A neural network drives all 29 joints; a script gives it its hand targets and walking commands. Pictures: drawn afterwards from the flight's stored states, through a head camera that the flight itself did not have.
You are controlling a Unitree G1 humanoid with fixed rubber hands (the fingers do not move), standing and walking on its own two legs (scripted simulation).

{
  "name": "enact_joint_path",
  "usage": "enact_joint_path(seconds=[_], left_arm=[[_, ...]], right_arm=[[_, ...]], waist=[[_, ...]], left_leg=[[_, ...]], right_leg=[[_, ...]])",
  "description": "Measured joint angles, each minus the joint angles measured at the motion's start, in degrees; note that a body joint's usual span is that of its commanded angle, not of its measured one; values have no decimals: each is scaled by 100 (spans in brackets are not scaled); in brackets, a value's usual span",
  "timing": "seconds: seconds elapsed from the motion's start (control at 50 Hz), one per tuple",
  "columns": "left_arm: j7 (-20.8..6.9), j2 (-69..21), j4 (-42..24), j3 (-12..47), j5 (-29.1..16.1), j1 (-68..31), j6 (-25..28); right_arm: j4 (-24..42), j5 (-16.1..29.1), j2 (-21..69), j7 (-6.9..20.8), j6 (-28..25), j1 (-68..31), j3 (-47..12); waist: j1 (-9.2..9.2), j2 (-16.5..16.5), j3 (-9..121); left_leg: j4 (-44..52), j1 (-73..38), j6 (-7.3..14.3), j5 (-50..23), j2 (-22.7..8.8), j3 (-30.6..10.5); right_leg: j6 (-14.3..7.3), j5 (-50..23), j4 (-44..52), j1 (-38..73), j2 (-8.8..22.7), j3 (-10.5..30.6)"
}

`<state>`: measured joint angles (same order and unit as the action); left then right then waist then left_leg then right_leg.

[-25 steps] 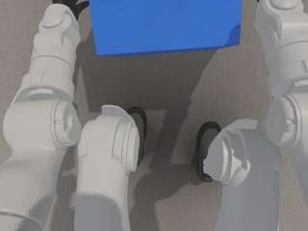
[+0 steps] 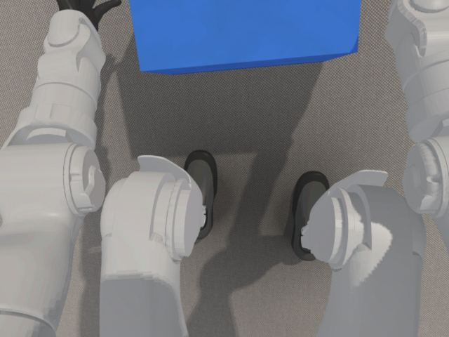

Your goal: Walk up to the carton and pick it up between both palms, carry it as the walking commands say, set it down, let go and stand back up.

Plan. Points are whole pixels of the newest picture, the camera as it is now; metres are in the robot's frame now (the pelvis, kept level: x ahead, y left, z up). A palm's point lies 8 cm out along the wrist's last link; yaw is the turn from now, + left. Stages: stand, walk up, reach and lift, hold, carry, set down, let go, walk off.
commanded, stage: set down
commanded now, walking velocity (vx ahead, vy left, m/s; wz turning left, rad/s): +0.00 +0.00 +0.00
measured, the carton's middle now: (241, 3) +0.54 +0.06 -0.27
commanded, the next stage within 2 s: let go in 1.64 s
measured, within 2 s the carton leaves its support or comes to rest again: neither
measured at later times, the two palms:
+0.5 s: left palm out of the picture +0.50 +0.30 -0.11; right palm out of the picture +0.58 -0.15 -0.10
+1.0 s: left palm out of the picture +0.51 +0.31 +0.05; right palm out of the picture +0.58 -0.17 +0.04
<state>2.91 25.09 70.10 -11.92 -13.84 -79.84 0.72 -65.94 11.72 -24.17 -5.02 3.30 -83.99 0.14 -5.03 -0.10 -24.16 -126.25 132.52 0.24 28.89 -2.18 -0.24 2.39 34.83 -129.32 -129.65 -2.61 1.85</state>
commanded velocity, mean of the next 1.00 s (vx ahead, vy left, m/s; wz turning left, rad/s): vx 0.00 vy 0.00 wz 0.00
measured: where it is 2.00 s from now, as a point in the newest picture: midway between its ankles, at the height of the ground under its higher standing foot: (252, 219)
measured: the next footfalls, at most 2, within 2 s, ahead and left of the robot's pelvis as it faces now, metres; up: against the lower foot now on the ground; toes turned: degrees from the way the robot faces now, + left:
none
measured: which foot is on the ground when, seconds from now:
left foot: down 0.00-1.00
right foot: down 0.00-1.00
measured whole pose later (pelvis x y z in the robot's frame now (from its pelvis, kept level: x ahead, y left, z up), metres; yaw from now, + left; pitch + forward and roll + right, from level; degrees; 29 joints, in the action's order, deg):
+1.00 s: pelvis +0.02 +0.00 +0.14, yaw +0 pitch +47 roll -1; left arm -3.1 24.6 45.9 -18.7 -9.3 -63.7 -11.7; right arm -49.1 5.5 -24.6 0.5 13.9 -70.1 11.3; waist -5.0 1.6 -0.1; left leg -97.7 118.8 -0.6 25.9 -0.2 -1.5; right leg 1.3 31.3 -99.9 -115.7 -1.3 0.7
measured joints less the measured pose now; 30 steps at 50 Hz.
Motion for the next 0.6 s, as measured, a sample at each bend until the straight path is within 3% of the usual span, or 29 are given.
enact_joint_path(seconds=[0.2,0.38,0.6], left_arm=[[-71,155,-268,6,-94,87,-75],[-47,144,-1308,-69,-81,467,-366],[-232,104,-1778,-278,247,990,-730]], right_arm=[[150,43,-228,114,54,-10,82],[1016,-101,-229,63,330,362,300],[940,-417,-111,239,565,594,766]], waist=[[-14,26,-129],[-13,74,192],[12,168,1157]], left_leg=[[-62,0,60,-1,-65,37],[78,-69,-12,21,48,-46],[856,-360,-98,-25,171,-157]], right_leg=[[-5,-7,-58,0,35,-2],[-71,83,78,131,129,-89],[-138,41,894,462,186,-196]])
